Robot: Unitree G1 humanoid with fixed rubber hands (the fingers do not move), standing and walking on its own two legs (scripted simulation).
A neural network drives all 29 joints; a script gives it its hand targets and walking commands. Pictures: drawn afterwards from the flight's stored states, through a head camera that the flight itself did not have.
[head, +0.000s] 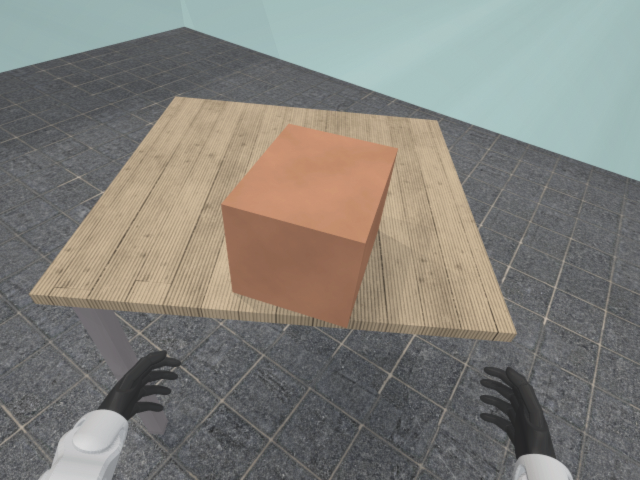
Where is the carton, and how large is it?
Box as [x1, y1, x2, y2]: [221, 124, 397, 327]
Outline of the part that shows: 288,124 221,204 232,291 346,327 378,228 397,148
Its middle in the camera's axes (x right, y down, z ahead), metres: -0.01 -0.04 +0.68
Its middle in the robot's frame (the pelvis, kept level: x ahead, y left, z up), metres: +0.53 +0.03 +0.03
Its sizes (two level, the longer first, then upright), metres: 0.259 0.206 0.194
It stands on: a table, 0.69 m high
